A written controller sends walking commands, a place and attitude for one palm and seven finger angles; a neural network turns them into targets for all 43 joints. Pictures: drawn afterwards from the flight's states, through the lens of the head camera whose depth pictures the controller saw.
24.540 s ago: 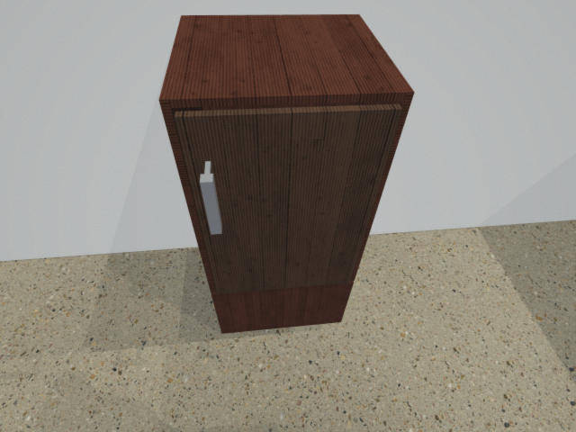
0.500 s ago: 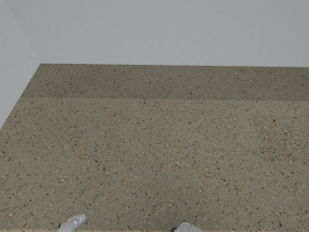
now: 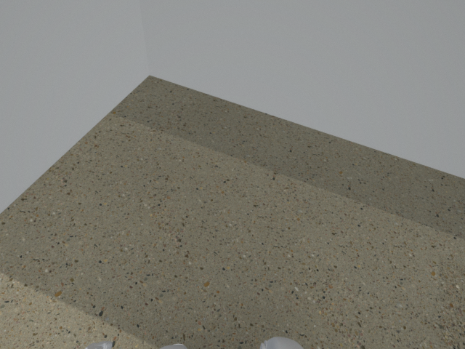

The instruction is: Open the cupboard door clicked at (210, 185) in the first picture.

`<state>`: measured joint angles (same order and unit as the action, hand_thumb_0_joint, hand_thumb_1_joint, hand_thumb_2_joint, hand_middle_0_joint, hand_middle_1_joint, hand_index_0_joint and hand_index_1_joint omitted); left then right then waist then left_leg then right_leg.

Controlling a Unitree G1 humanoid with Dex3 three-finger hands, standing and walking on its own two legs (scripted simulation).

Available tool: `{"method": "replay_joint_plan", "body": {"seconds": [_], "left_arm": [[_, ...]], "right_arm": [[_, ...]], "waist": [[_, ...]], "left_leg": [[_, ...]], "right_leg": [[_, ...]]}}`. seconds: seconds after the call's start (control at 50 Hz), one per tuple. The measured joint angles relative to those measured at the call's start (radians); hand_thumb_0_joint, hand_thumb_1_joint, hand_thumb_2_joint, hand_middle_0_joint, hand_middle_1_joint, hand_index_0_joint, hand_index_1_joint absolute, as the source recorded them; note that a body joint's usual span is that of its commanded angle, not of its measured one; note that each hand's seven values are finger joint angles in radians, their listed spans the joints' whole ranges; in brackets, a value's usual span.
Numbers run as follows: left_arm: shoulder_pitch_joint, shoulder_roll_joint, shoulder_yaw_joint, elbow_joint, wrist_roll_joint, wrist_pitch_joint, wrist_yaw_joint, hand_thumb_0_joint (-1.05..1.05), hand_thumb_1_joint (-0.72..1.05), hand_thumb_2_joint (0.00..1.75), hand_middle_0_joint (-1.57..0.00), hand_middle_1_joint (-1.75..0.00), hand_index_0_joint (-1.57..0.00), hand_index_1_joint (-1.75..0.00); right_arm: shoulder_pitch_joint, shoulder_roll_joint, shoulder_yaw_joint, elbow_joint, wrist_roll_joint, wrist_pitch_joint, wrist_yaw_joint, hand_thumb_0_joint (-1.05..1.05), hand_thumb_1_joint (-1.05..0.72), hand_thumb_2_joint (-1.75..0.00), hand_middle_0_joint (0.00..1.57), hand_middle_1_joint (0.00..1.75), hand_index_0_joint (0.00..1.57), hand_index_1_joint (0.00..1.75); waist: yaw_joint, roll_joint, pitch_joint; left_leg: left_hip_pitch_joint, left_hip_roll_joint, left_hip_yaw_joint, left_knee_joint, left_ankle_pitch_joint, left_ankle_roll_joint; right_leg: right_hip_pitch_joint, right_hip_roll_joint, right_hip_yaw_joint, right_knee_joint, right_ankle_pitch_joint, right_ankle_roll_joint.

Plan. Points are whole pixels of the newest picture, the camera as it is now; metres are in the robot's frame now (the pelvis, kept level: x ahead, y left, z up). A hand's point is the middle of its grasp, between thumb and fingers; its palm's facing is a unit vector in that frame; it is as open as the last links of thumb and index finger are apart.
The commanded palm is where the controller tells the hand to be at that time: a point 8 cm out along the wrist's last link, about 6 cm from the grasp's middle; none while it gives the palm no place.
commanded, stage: turn to face it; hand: left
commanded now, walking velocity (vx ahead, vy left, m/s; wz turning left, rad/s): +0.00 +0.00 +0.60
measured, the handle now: out of the picture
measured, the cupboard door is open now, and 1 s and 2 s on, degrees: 44 44 44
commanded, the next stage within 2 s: none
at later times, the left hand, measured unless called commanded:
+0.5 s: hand out of the picture +0.01 +0.12 -0.14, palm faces +0.31 -0.91 -0.26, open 7.4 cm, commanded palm none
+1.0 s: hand out of the picture -0.04 +0.16 -0.15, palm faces +0.59 -0.76 -0.26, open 7.3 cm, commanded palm none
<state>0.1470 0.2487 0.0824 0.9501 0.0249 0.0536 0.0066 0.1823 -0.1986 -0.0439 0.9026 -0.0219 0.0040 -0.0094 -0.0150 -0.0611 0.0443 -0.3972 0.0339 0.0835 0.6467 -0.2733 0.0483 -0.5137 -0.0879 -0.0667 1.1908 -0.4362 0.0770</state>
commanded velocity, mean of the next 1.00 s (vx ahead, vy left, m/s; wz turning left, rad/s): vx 0.00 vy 0.00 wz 0.60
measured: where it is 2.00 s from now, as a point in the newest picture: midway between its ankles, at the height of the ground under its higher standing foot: outside the picture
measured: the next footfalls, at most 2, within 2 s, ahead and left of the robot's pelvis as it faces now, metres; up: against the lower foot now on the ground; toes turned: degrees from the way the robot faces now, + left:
right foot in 0.32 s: +0.06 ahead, -0.18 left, +0.00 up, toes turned +9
left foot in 0.72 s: -0.01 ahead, +0.06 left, +0.00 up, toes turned +33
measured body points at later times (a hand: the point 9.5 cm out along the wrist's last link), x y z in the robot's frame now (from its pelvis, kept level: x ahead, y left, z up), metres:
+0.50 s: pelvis +0.01 -0.08 +0.02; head +0.06 -0.09 +0.46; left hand +0.00 +0.17 -0.12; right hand +0.16 -0.31 -0.14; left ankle -0.04 +0.06 -0.64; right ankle +0.02 -0.18 -0.73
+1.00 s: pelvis +0.00 -0.07 +0.01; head +0.04 -0.04 +0.46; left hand -0.08 +0.20 -0.13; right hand +0.23 -0.23 -0.12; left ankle -0.04 +0.04 -0.73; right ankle +0.09 -0.21 -0.67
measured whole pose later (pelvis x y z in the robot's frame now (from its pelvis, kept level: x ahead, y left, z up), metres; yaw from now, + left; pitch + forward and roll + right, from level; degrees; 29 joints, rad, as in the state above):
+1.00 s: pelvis +0.00 -0.07 +0.01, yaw +36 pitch +1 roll -1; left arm 0.14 0.27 0.07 0.89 0.01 0.05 0.00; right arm 0.15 -0.22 -0.05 0.91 -0.02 0.04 0.01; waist 0.00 -0.01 0.09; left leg -0.30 -0.01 -0.06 0.50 -0.22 0.01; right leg -0.45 -0.08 0.00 0.93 -0.42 0.08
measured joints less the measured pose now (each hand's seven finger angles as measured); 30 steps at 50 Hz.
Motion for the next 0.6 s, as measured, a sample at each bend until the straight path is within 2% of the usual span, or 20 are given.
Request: {"method": "replay_joint_plan", "body": {"seconds": [0.08,0.2,0.26,0.3,0.32,0.34,0.38,0.42,0.46,0.52,0.6], "left_arm": [[0.012,0.012,0.000,-0.012,-0.006,-0.003,-0.004,0.00,0.91,0.90,-0.20,-0.30,-0.20,-0.30],[0.026,0.020,-0.003,-0.021,-0.012,0.004,0.000,0.00,0.91,0.90,-0.20,-0.30,-0.20,-0.30],[0.023,0.013,-0.011,-0.029,-0.017,0.000,0.002,0.00,0.91,0.90,-0.20,-0.30,-0.20,-0.30],[0.027,0.007,-0.018,-0.040,-0.019,-0.013,0.002,0.00,0.91,0.90,-0.20,-0.30,-0.20,-0.30],[0.034,0.005,-0.020,-0.048,-0.016,-0.024,0.003,0.00,0.91,0.90,-0.20,-0.30,-0.20,-0.30],[0.033,-0.008,-0.023,-0.046,-0.011,-0.030,0.007,0.00,0.91,0.90,-0.20,-0.30,-0.20,-0.30],[0.039,-0.035,-0.038,-0.045,-0.008,-0.032,0.011,0.00,0.91,0.90,-0.20,-0.30,-0.20,-0.30],[0.053,-0.055,-0.045,-0.044,-0.009,-0.032,0.014,0.00,0.91,0.90,-0.20,-0.30,-0.20,-0.30],[0.066,-0.067,-0.051,-0.041,-0.010,-0.034,0.014,0.00,0.91,0.90,-0.20,-0.30,-0.20,-0.30],[0.075,-0.079,-0.055,-0.039,-0.007,-0.040,0.014,0.00,0.91,0.90,-0.20,-0.30,-0.21,-0.30],[0.081,-0.064,-0.048,-0.041,-0.002,-0.049,0.011,0.00,0.93,0.90,-0.20,-0.30,-0.21,-0.30]], "right_arm": [[0.017,-0.002,0.008,0.011,0.005,0.005,0.000,0.01,-0.90,-0.90,0.20,0.30,0.20,0.30],[0.027,-0.005,0.000,0.028,0.001,0.025,0.013,0.01,-0.90,-0.90,0.21,0.30,0.21,0.30],[0.023,-0.013,-0.010,0.029,0.000,0.038,0.018,0.01,-0.90,-0.90,0.21,0.30,0.21,0.30],[0.023,-0.022,-0.019,0.028,0.004,0.047,0.019,0.01,-0.90,-0.90,0.21,0.30,0.21,0.30],[0.024,-0.025,-0.024,0.027,0.008,0.052,0.020,0.01,-0.90,-0.90,0.21,0.30,0.21,0.30],[0.015,-0.036,-0.032,0.033,0.011,0.058,0.020,0.01,-0.90,-0.90,0.21,0.30,0.21,0.30],[0.004,-0.057,-0.044,0.039,0.009,0.069,0.023,0.01,-0.90,-0.90,0.21,0.30,0.21,0.30],[-0.005,-0.068,-0.050,0.043,0.007,0.076,0.028,0.01,-0.90,-0.90,0.21,0.30,0.21,0.30],[-0.014,-0.072,-0.051,0.043,0.008,0.078,0.033,0.01,-0.90,-0.90,0.20,0.30,0.20,0.30],[-0.029,-0.068,-0.048,0.040,0.011,0.079,0.037,0.01,-0.91,-0.90,0.20,0.30,0.20,0.30],[-0.060,-0.062,-0.039,0.038,0.013,0.080,0.038,0.01,-0.91,-0.90,0.20,0.30,0.20,0.30]], "waist": [[0.017,0.027,0.006],[0.015,0.062,0.010],[0.004,0.082,0.019],[0.001,0.090,0.020],[0.005,0.085,0.016],[0.009,0.099,0.023],[0.005,0.112,0.036],[0.001,0.105,0.041],[-0.004,0.088,0.044],[-0.005,0.060,0.049],[0.013,0.034,0.060]], "left_leg": [[0.045,-0.021,-0.034,-0.115,0.064,0.001],[0.054,-0.038,-0.100,-0.169,0.103,-0.020],[0.032,-0.046,-0.141,-0.150,0.105,-0.040],[0.007,-0.058,-0.168,-0.117,0.096,-0.058],[-0.018,-0.068,-0.171,-0.078,0.063,-0.062],[-0.047,-0.068,-0.175,-0.001,-0.033,-0.069],[-0.111,-0.078,-0.157,0.217,-0.156,-0.075],[-0.151,-0.068,-0.116,0.395,-0.159,-0.090],[-0.159,-0.047,-0.086,0.473,-0.140,-0.107],[-0.121,-0.019,-0.059,0.424,-0.139,-0.123],[-0.038,-0.001,-0.031,0.249,-0.163,-0.125]], "right_leg": [[-0.029,0.006,0.053,-0.004,0.088,0.016],[0.044,0.018,0.067,-0.228,0.054,0.017],[0.116,0.042,0.060,-0.395,0.035,0.003],[0.189,0.056,0.050,-0.556,0.088,-0.009],[0.219,0.050,0.051,-0.631,0.096,-0.032],[0.216,0.053,0.039,-0.623,0.101,-0.053],[0.230,0.039,0.007,-0.615,0.110,-0.076],[0.258,0.020,-0.018,-0.642,0.124,-0.082],[0.283,0.002,-0.042,-0.670,0.134,-0.084],[0.308,-0.021,-0.083,-0.692,0.136,-0.085],[0.317,-0.044,-0.137,-0.671,0.116,-0.082]]}}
